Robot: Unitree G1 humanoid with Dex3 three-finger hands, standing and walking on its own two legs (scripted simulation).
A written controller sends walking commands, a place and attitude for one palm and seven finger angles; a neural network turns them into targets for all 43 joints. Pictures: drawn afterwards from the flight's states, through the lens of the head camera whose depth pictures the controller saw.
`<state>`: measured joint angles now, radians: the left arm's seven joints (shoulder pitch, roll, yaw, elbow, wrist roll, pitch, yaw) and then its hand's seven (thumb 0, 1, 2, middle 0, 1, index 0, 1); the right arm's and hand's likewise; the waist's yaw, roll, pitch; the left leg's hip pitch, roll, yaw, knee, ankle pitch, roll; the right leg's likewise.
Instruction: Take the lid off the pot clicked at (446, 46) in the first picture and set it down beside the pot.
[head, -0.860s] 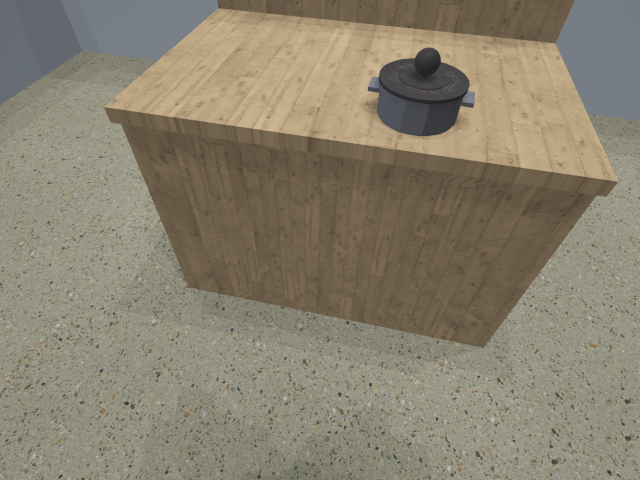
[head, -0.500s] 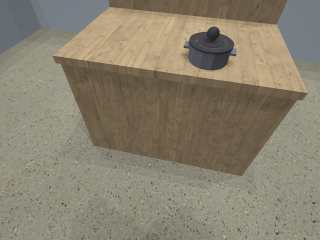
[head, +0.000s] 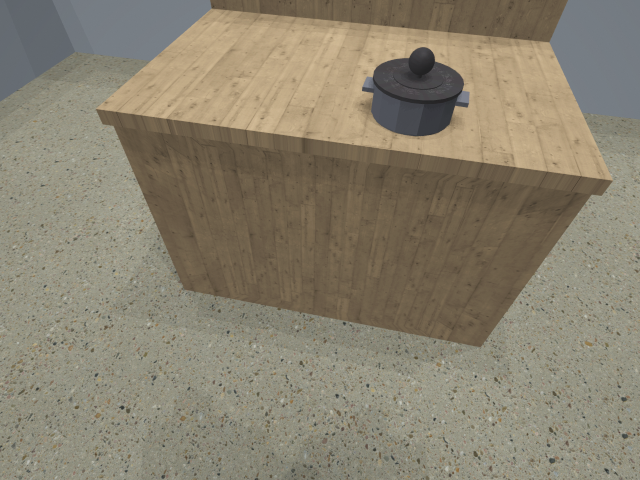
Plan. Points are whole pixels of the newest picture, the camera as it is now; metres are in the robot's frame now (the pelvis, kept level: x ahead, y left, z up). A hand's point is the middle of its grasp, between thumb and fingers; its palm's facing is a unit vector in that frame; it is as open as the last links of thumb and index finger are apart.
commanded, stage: walk to a spot facing it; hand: left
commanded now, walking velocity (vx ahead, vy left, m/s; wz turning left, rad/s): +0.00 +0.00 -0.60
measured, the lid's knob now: (421, 61) +0.88 -0.15 +0.12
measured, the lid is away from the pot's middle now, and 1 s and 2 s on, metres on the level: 0.00 0.00 0.00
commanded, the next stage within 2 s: turn to face it in 1.62 s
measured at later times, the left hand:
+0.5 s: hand out of the picture +0.06 +0.17 -0.16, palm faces -0.16 -0.95 -0.25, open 7.4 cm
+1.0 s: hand (248, 448) +0.20 +0.12 -0.17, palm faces -0.56 -0.79 -0.25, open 7.4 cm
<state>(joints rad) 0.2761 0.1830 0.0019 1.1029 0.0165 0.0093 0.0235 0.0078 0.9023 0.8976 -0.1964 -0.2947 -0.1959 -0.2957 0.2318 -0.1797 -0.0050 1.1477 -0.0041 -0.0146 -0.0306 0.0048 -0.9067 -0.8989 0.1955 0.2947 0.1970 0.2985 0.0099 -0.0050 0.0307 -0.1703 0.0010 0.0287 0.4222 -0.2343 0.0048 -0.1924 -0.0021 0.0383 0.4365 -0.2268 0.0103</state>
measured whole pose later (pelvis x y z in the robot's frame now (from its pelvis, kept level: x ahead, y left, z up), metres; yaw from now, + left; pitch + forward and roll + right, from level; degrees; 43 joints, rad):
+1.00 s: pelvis -0.02 +0.01 -0.01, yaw -35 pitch +0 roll +0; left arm 0.14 0.27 0.07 0.87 0.02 0.07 -0.05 0.01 0.90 0.90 -0.19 -0.29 -0.19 -0.30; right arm 0.27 -0.24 -0.04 0.91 -0.02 0.00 -0.02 0.01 -0.90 -0.90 0.20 0.30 0.20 0.30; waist -0.02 0.01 0.09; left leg -0.20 0.12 0.17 0.59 -0.38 -0.03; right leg -0.33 -0.03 -0.04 0.61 -0.31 0.02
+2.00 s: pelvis +0.08 -0.12 -0.01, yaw -58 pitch +0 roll -2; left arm 0.07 0.14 0.02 0.93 0.03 0.02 0.02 0.01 0.90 0.90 -0.20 -0.29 -0.20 -0.30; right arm 0.31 -0.16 -0.04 1.02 -0.01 0.03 -0.02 0.01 -0.91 -0.90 0.19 0.29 0.19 0.30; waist -0.07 0.01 0.06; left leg -0.43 0.10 0.08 0.95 -0.44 -0.03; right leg -0.31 -0.03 -0.20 0.52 -0.20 -0.05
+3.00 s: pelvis +0.06 -0.15 -0.02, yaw -21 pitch +1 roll +1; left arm 0.27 0.24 0.06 0.89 0.02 0.04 0.01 0.01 0.90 0.90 -0.20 -0.30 -0.20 -0.30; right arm 0.10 -0.24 -0.06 0.87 -0.01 0.03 0.03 0.01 -0.91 -0.90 0.19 0.29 0.20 0.30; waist 0.02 -0.04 0.09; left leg -0.28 0.01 0.06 0.58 -0.28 0.02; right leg -0.31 -0.17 -0.20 0.76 -0.44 0.05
